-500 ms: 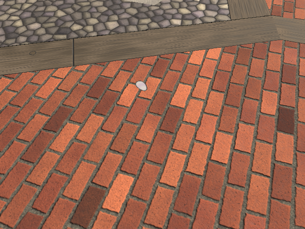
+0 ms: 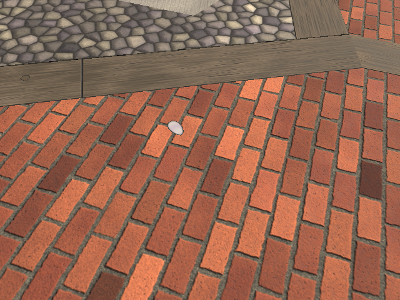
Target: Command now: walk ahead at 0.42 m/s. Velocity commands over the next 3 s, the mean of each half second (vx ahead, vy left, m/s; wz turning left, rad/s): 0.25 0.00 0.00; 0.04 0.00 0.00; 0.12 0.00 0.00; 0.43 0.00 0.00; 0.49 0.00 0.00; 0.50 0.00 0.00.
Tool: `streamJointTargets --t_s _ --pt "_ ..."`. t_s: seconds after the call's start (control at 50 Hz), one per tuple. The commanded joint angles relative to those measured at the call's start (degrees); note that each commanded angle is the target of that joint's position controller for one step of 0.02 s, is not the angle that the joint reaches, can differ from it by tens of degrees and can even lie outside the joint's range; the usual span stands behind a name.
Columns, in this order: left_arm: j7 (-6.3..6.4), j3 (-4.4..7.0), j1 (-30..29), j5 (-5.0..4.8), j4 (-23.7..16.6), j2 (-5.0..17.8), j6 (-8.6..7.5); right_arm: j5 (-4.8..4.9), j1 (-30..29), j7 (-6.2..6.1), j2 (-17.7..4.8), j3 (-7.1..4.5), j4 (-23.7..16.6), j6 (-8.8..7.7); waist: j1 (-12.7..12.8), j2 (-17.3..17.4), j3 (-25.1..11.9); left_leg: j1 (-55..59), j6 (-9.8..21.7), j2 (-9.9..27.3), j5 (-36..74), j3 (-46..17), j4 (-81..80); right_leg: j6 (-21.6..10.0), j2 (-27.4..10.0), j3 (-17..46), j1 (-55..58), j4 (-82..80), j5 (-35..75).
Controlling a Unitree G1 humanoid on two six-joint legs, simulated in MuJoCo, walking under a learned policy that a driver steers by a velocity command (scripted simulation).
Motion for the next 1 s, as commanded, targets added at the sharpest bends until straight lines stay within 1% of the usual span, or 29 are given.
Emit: streamJointTargets --t_s 0.02,0.04,0.08,0.1,0.14,0.18,0.2,0.22,0.24,0.26,0.28,0.3,0.32,0.34,0.36,0.4,0.44,0.48,0.52,0.56,0.58,0.6,0.62,0.64,0.66,0.7,0.76,0.86,1.0 --pt "-0.82 -0.09 -11.7 0.22 -7.5 2.3 -1.5 -0.31 4.1 -0.53 -5.8 -0.23 -1.2 0.36 -1.4 5.3 6.9 12.2 9.1 16.5 35.5 -14.6 -12.5 0.1 -4.3 0.7 -23.7 -4.3 7.2" --pt "-1.12 -0.54 -13.1 0.43 -8.1 1.4 -1.31 -0.56 1.9 -0.92 -5.8 -0.02 -2.2 0.61 -1.1 5.7 7.5 6.2 8.4 14.0 34.1 -10.9 -14.6 0.9 -3.2 -0.9 -17.4 -10.9 12.1" --pt "-1.44 -1.47 -17.1 0.73 -9.6 -0.7 -0.92 -0.72 1.6 -1.65 -7.7 -0.36 -2.7 0.5 -1.6 6.6 8.1 -2.7 7.5 10.7 31.5 -5.8 -18.6 1.5 -0.3 -3.5 -4.7 -22.9 20.8" --pt "-1.46 -1.42 -18.3 0.67 -10.2 -0.1 -0.68 -0.48 3.2 -1.85 -9.0 -0.78 -2.2 0.2 -1.7 7.3 8.2 -3.4 7.7 11.4 31.2 -5.7 -20.4 1.3 0.6 -3.9 -1.2 -25.9 22.8" --pt "-1.41 -0.88 -18.3 0.53 -10.9 2.2 -0.38 0.13 4.1 -2.06 -9.6 -1.18 -1.1 -0.02 -0.4 7.8 8.4 -0.6 6.5 12.2 40.2 -4.3 -18.3 0.1 1.7 -2.8 2.4 -31.5 25.2" --pt "-1.21 0.4 -13.1 0.89 -9.7 5.2 -0.4 0.12 3.6 -2.17 -10.0 -1.59 -0.9 0.24 2.9 9.4 3.6 4.0 4.1 12.7 55.9 -3.2 -10.7 -1.8 3.6 -2.3 9.7 -34.1 26.6" --pt "-1.01 1.29 -6.4 1.1 -7.4 6.6 -0.34 0.06 2.2 -2.26 -9.9 -1.67 -1.2 0.63 6.3 9.8 -0.5 4.5 2.6 11.9 61.7 -2.4 -4.0 -3.1 4.8 -2.3 17.2 -34.7 28.1" --pt "-0.67 2.08 0.2 1.35 -4.9 8.0 -0.03 -0.06 1.5 -2.15 -9.6 -1.63 -1.7 0.93 9.5 8.8 -4.3 1.8 0.9 10.0 61.1 -1.7 4.7 -4.3 4.1 -1.9 26.5 -36.3 32.1" --pt "-0.08 2.71 6.9 2.43 -3.3 11.1 0.26 -1.18 2.1 -2.06 -8.1 -1.2 -2.9 0.96 10.9 2.9 -10.2 -9.2 -1.1 6.8 43.5 -1.1 19.0 -6.8 -4.6 6.3 41.6 -32.5 49.5" --pt "-0.06 2.08 8.5 3.81 -2.7 13.5 0.64 -1.8 12.8 -1.58 -0.1 0.94 -1.6 0.72 5.2 -13.7 -21.8 -21.9 -4.1 -2.5 -12.4 -2.0 42.8 -17.8 -21.8 26.4 56.1 -32.2 67.7" --pt "-0.7 1.46 9.0 2.96 -2.4 10.7 0.91 0.25 14.0 -1.12 -2.8 -0.01 0.2 0.24 6.7 -11.4 -26.9 -22.8 -4.2 -3.6 -15.6 -10.7 51.9 -20.6 -22.5 35.3 51.7 -39.7 56.6" --pt "-0.74 0.87 1.5 1.72 -3.6 9.0 0.81 1.55 7.2 -1.08 -5.7 -0.93 -1.9 0.26 5.3 -7.6 -15.3 -27.0 -4.0 -0.2 -12.6 -7.9 52.8 -18.0 -19.6 27.1 40.9 -42.9 46.3" --pt "-0.55 -0.03 -3.8 1.5 -4.3 6.3 0.65 1.34 2.2 -1.62 -5.7 -0.98 -3.2 0.71 4.0 -3.1 -8.1 -27.5 -3.8 2.5 -8.3 -5.3 49.9 -15.2 -16.6 21.2 31.2 -45.5 40.3" --pt "-0.58 -0.81 -6.5 1.96 -4.4 4.4 0.31 0.55 0.4 -2.37 -5.7 -1.42 -3.3 1.61 2.6 -1.0 -4.6 -25.1 -3.9 4.2 -5.5 -4.7 47.0 -13.6 -14.5 17.1 23.1 -47.6 38.9" --pt "-0.57 -0.94 -8.1 2.75 -4.0 4.2 0.19 0.01 1.4 -2.85 -5.0 -1.66 -3.4 2.61 0.7 -2.0 -3.7 -20.1 -3.7 5.7 -3.5 -5.0 43.4 -12.4 -12.7 13.9 16.5 -49.4 36.2" --pt "-0.54 -1.29 -9.5 3.95 -2.9 3.7 0.13 -0.42 2.7 -3.37 -2.8 -1.6 -3.5 3.98 -1.5 -4.1 -3.2 -13.4 -3.5 6.0 -2.5 -4.1 35.2 -11.8 -10.6 10.0 9.0 -51.5 33.1" --pt "0.11 -1.12 -9.7 4.28 -2.2 4.7 0.24 -0.86 0.8 -3.92 -2.0 -1.36 -4.3 4.65 -1.6 -5.7 -3.4 -11.1 -3.7 5.8 -1.7 -3.2 25.0 -12.2 -9.7 8.4 7.0 -52.5 29.3" --pt "0.96 -0.81 -8.8 3.79 -1.8 6.1 0.91 -1.05 -2.1 -3.79 -3.0 -1.35 -5.0 5.3 -0.6 -5.7 -4.6 -8.6 -3.5 5.6 3.7 -2.8 18.2 -11.8 -10.0 9.5 7.2 -54.0 16.8" --pt "1.58 -0.81 -9.2 2.91 -1.6 6.7 1.87 -1.17 -2.8 -3.37 -3.9 -1.64 -4.8 5.85 -1.3 -5.3 -3.9 -4.5 -3.0 4.4 10.4 -1.4 12.7 -10.0 -9.5 10.4 4.6 -55.3 2.1" --pt "1.9 -1.49 -8.6 2.23 -0.8 4.9 2.53 -2.11 -3.4 -3.0 -3.9 -1.73 -4.3 6.03 -1.9 -4.1 -1.2 -1.2 -1.8 3.7 11.3 -0.5 7.5 -6.4 -7.7 10.0 1.7 -55.0 -8.3" --pt "1.92 -1.94 -6.8 2.22 0.1 3.8 2.73 -2.4 -4.1 -3.02 -4.0 -1.6 -4.7 5.97 -1.7 -2.5 0.9 -1.6 -0.8 5.0 11.2 -2.0 2.7 -4.1 -6.3 9.6 1.5 -54.0 -11.3" --pt "1.96 -2.06 -5.0 2.31 0.5 3.7 2.86 -2.31 -5.0 -3.25 -6.0 -1.62 -5.4 5.74 -0.2 1.0 3.3 -4.4 0.7 8.4 9.2 -5.9 -3.1 -1.9 -4.1 7.9 2.6 -49.8 -9.0" --pt "2.35 -1.65 -1.7 2.12 0.6 3.7 3.31 -1.57 -7.7 -3.28 -9.3 -2.41 -4.6 5.38 4.0 10.2 4.6 -14.6 2.1 7.9 -4.6 -6.7 -5.5 -0.4 0.1 2.6 9.1 -47.7 -2.4" --pt "2.76 -1.67 -2.6 2.85 1.1 4.5 3.51 -1.53 -9.7 -3.1 -6.1 -1.79 -4.9 4.66 3.5 10.3 5.3 -19.7 1.3 6.8 -9.7 -6.6 -8.8 0.4 0.5 1.7 15.5 -44.3 3.2" --pt "2.89 -1.6 -2.1 2.98 1.3 4.3 3.64 -1.87 -10.5 -3.0 -4.6 -1.34 -4.6 3.99 4.1 10.6 4.4 -21.3 0.2 6.9 -9.4 -6.6 -10.2 0.2 0.6 1.4 18.9 -42.8 6.9" --pt "3.08 -1.59 -0.3 3.23 2.7 4.2 3.92 -1.45 -11.8 -2.78 -4.4 -1.36 -4.4 3.04 4.5 7.8 3.6 -19.6 -1.4 5.9 -2.7 -5.4 -8.6 -0.5 -0.1 1.6 20.2 -42.5 9.4" --pt "2.69 -1.77 -1.0 2.65 3.6 3.7 3.62 -0.88 -8.9 -2.89 -4.4 -1.31 -3.1 2.61 2.9 2.6 2.0 -13.0 -1.2 4.9 7.7 -3.7 -5.0 -1.5 -0.8 2.4 17.4 -43.4 10.9" --pt "2.46 -1.8 -1.4 2.22 4.8 3.8 3.41 -0.75 -7.7 -2.82 -4.4 -1.21 -2.0 2.75 2.1 0.7 -1.2 -9.0 -0.6 4.5 18.7 -2.7 -2.4 -1.4 -0.9 2.1 19.9 -41.5 20.8" --pt "2.8 -1.76 -0.8 1.95 6.4 4.3 4.19 -0.66 -7.7 -2.76 -3.8 -1.03 -0.9 3.49 2.3 0.3 -0.8 -8.1 -0.8 3.9 22.1 -1.7 -2.2 -1.6 -1.1 2.3 21.7 -40.4 25.4"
